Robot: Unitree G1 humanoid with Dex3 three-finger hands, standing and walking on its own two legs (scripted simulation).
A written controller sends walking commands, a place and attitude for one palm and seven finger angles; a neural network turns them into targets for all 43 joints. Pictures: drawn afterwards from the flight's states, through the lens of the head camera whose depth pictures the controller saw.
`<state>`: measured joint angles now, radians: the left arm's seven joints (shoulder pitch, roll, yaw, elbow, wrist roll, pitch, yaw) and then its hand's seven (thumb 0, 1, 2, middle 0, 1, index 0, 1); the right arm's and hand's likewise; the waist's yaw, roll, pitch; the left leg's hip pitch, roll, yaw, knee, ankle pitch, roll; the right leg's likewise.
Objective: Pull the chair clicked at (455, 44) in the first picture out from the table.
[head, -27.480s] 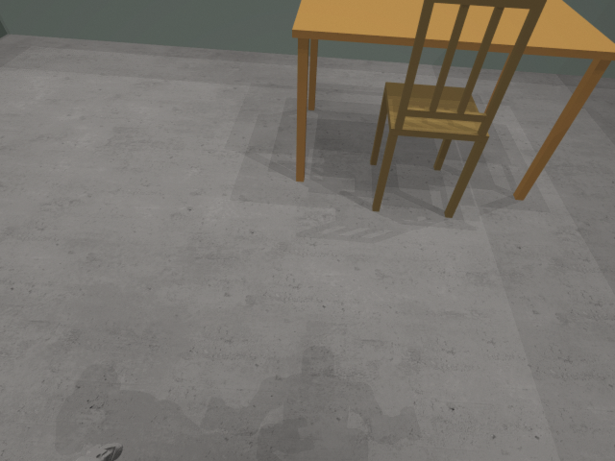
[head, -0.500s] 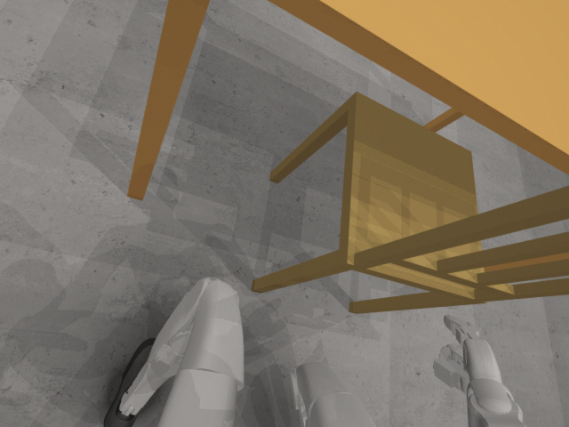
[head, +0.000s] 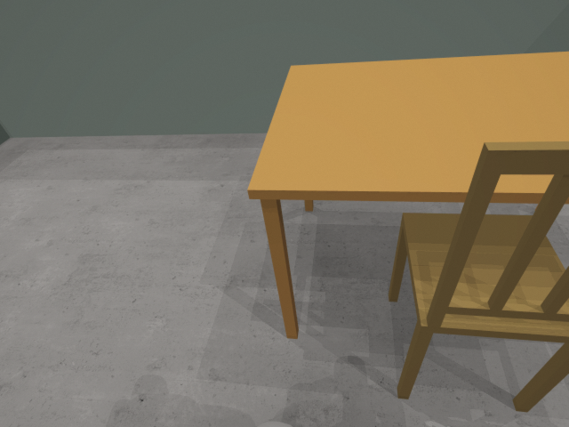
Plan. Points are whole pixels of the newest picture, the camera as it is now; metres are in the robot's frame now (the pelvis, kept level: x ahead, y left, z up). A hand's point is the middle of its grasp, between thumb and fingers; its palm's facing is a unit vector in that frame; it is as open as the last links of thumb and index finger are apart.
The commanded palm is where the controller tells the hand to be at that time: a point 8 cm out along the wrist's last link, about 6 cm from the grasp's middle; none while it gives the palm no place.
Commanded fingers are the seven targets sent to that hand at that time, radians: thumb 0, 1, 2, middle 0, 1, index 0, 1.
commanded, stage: relax the arm and regain balance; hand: left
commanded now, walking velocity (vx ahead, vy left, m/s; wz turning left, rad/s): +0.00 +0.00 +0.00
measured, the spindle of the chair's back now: (525, 251) +0.46 -0.38 -0.03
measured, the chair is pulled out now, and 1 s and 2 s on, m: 0.00 0.00 0.00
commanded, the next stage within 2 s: none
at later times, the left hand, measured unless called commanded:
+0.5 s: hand out of the picture -0.13 +0.25 -0.15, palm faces -0.10 -0.95 -0.29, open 16.9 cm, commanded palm none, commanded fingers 0.00 -0.50 0.30 -0.15 -0.30 -0.15 -0.30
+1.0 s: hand out of the picture -0.28 +0.27 -0.14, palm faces +0.00 -0.96 -0.26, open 16.8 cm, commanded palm none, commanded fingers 0.00 -0.50 0.30 -0.15 -0.30 -0.15 -0.30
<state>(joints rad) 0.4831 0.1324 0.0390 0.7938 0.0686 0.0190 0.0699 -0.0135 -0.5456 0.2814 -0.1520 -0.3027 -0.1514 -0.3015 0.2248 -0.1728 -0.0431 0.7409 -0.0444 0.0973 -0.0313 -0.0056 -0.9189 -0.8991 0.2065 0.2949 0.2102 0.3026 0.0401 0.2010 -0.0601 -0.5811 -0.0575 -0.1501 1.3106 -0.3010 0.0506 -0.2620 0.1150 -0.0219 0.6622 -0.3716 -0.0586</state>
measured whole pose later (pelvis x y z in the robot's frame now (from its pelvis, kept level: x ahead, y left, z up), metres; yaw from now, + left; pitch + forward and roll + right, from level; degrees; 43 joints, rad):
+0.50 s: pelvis -0.13 +0.06 +0.01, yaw -6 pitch -3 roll +1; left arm 0.38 0.15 0.04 1.06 0.03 0.08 0.02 -0.10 -0.61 0.23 -0.15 -0.30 -0.15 -0.30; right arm 0.50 -0.15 -0.03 1.05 -0.05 0.04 -0.05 0.00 -0.91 -0.90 0.20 0.29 0.20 0.30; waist -0.07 0.07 -0.01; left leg -0.29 -0.05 -0.02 0.58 -0.25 0.02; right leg -0.52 0.02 0.09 0.93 -0.37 -0.01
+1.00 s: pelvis -0.27 +0.08 +0.02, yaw -4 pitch -2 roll +3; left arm 0.38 0.15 0.04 1.05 0.02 0.06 0.02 -0.14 -0.58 0.24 -0.15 -0.30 -0.15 -0.30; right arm 0.43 -0.15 -0.02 1.08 -0.04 0.04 -0.05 0.00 -0.91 -0.90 0.20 0.29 0.20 0.30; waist 0.00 0.02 0.00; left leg -0.21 -0.06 -0.06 0.51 -0.28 0.00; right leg -0.48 0.03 0.03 0.94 -0.38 -0.01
